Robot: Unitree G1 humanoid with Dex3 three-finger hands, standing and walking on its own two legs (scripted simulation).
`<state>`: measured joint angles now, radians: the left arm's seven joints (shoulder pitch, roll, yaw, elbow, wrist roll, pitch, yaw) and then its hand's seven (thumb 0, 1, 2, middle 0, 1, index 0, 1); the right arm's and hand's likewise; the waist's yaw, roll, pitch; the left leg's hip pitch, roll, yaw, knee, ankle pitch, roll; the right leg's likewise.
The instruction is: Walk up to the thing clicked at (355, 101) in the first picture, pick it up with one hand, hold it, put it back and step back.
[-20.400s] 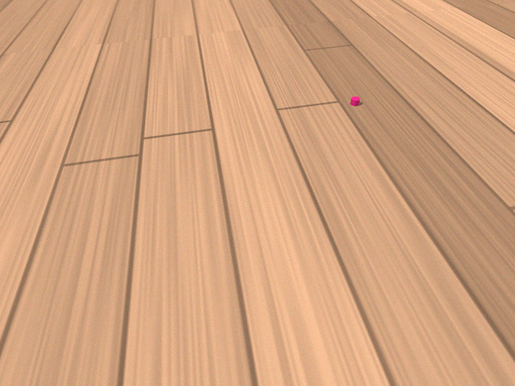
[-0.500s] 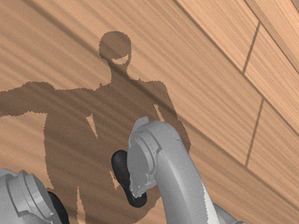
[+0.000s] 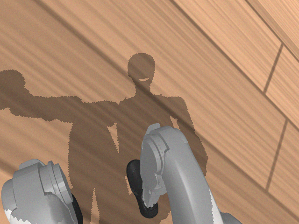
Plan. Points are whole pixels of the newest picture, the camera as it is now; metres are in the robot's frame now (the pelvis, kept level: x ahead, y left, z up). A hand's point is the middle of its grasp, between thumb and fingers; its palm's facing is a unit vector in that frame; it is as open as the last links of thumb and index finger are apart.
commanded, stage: settle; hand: left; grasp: from above
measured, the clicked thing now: out of the picture +0.48 +0.34 -0.24
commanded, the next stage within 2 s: lift in 0.50 s
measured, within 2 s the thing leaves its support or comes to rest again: neither
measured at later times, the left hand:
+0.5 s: hand out of the picture +0.45 +0.34 -0.14, palm faces -0.42 -0.10 -0.90, open 8.3 cm
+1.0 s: hand out of the picture +0.40 +0.34 -0.05, palm faces -0.45 -0.11 -0.89, open 8.4 cm
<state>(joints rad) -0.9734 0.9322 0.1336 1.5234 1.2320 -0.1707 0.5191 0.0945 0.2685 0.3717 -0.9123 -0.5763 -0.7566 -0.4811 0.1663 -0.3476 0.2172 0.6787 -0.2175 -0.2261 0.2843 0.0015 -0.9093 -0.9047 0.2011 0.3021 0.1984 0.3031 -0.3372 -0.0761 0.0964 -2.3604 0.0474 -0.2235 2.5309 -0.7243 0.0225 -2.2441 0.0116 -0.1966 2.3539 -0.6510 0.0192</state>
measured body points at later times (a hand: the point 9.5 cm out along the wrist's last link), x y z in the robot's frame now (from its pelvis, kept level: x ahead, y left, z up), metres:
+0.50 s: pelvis -0.01 -0.01 +0.02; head +0.23 +0.08 +0.39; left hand +0.46 +0.34 -0.09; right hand +0.07 -0.27 -0.08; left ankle +0.06 +0.12 -0.27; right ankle +0.11 -0.11 -0.27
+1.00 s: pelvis -0.01 +0.00 +0.07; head +0.19 +0.07 +0.47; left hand +0.42 +0.35 +0.00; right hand +0.09 -0.27 -0.04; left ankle +0.06 +0.12 -0.27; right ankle +0.11 -0.11 -0.27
